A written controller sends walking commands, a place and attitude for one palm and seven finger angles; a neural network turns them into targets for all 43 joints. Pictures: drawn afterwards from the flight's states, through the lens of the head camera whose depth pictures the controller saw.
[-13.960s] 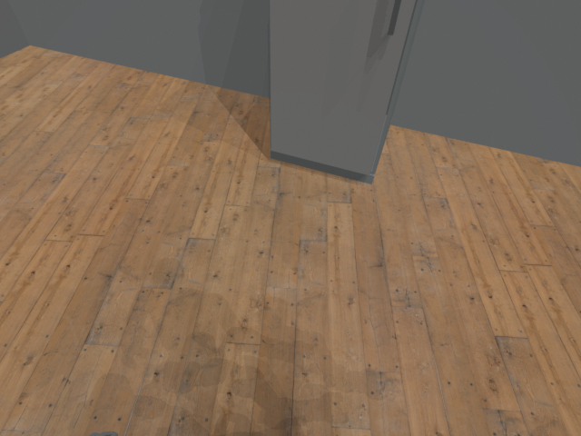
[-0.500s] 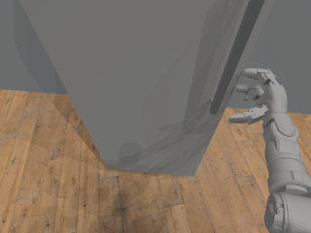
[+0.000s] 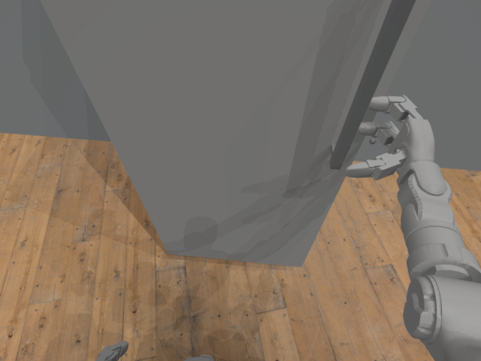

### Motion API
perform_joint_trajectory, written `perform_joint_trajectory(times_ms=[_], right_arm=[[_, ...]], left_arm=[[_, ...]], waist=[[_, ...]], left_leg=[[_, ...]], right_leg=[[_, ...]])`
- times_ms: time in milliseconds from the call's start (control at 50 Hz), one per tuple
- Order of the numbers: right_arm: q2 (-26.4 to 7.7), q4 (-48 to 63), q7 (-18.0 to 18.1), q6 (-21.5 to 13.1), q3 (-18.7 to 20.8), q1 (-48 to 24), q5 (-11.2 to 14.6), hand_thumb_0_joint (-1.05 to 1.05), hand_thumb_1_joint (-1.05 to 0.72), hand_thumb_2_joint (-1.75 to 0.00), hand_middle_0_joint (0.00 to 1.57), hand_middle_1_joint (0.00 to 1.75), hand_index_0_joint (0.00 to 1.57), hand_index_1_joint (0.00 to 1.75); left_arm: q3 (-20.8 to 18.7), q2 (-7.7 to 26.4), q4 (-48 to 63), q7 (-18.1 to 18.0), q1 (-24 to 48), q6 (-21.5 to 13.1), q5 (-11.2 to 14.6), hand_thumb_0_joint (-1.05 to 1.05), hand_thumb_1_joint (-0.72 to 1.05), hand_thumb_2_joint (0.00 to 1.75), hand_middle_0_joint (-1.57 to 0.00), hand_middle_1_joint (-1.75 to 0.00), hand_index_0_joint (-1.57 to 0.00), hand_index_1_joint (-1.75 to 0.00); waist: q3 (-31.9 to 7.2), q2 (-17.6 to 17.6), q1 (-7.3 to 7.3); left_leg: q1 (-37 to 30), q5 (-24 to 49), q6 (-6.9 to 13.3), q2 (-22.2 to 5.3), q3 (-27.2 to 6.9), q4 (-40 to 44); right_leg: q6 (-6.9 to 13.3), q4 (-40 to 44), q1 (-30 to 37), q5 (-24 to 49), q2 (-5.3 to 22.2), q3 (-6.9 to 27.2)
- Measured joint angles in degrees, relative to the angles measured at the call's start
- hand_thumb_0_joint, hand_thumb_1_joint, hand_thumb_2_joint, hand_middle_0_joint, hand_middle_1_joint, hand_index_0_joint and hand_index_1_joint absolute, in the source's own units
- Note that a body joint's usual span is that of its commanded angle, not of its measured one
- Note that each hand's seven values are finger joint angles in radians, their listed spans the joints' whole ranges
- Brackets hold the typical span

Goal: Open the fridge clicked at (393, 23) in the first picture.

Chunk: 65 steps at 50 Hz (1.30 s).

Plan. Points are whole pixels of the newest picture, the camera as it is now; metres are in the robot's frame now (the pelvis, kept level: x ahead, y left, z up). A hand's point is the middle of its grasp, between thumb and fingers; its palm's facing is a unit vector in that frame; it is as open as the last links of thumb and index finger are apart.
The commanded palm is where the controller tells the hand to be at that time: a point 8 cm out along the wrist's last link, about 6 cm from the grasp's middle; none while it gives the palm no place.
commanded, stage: slide the fingers in behind the handle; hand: right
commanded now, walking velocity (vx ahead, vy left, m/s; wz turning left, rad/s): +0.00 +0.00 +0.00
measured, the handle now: (367, 75) +0.51 -0.12 +0.21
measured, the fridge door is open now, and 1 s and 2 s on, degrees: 0 0 0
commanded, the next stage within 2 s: grip the handle and tug to test in 1.72 s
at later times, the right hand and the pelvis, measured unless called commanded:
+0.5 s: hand (370, 148) +0.44 -0.15 +0.13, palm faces -0.04 +1.00 +0.01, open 14.0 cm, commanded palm +0.42 -0.20 +0.13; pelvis +0.00 +0.00 +0.00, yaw +0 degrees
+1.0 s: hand (357, 146) +0.44 -0.12 +0.13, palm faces -0.03 +1.00 +0.00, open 14.1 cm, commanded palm +0.41 -0.17 +0.13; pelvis +0.00 -0.01 +0.00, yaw +0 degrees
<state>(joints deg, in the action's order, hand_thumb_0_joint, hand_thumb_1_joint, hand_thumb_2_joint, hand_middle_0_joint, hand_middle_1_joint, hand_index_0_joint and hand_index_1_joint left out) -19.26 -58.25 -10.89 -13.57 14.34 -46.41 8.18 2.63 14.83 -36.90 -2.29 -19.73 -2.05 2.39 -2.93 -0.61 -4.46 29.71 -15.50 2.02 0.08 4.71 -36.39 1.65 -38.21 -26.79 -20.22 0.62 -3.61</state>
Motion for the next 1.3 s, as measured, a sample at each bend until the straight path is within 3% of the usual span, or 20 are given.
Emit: perform_joint_trajectory(times_ms=[180, 320, 860, 1300], right_arm=[[-0.74, 1.94, -0.46, -0.55, 1.58, 2.41, 0.84, -0.01, 0.5, -0.3, 0.33, 1.22, 0.34, 1.22], [0.39, 7.07, -0.52, 0.7, 0.46, 6.5, 1.88, -0.01, 0.5, -0.3, 0.31, 1.21, 0.31, 1.2], [6.69, 11.91, 5.5, 2.85, -4.94, 7.49, 0.7, -0.01, 0.5, -0.3, 0.3, 1.2, 0.3, 1.2], [7.94, 13.94, 8.9, 3.15, -6.91, 8.87, 0.74, -0.01, 0.5, -0.3, 0.23, 1.18, 0.22, 1.17]], left_arm=[[-0.63, 0.66, -0.17, 0.28, -2.13, 0.2, 0.11, 0.01, 0.9, 0.9, -0.2, -0.3, -0.2, -0.3], [-1.07, 0.82, 0.08, 0.41, -2.67, 0.39, 0.47, 0.01, 0.9, 0.9, -0.2, -0.3, -0.2, -0.3], [-0.68, -0.73, 0.32, 1.04, 0.78, -0.73, -0.1, 0.01, 0.9, 0.9, -0.2, -0.3, -0.2, -0.3], [-1.52, -0.48, -1.23, 1.35, 0.25, -1.68, -0.28, 0.01, 0.9, 0.9, -0.2, -0.3, -0.2, -0.3]], waist=[[-0.4, -0.04, -0.52], [-0.69, -0.3, 0.08], [-0.6, -0.52, 1.95], [-0.5, -0.77, 2.29]], left_leg=[[0.35, 0.37, 0.1, 0.43, -0.69, 0.18], [-0.93, 0.49, 0.01, 0.54, -0.88, 0.86], [-2.62, -0.11, -0.51, -0.39, -0.61, 0.68], [-3.54, -0.11, -0.09, -0.21, -0.25, 1.18]], right_leg=[[-0.06, 0.22, -0.02, 0.09, 0.36, -0.7], [0.01, 0.78, 1.26, 0.07, 0.41, -0.85], [0.41, 1.23, 2.96, 0.01, -0.56, -0.44], [-0.01, 2.05, 3.91, 0.35, -0.43, -0.02]])
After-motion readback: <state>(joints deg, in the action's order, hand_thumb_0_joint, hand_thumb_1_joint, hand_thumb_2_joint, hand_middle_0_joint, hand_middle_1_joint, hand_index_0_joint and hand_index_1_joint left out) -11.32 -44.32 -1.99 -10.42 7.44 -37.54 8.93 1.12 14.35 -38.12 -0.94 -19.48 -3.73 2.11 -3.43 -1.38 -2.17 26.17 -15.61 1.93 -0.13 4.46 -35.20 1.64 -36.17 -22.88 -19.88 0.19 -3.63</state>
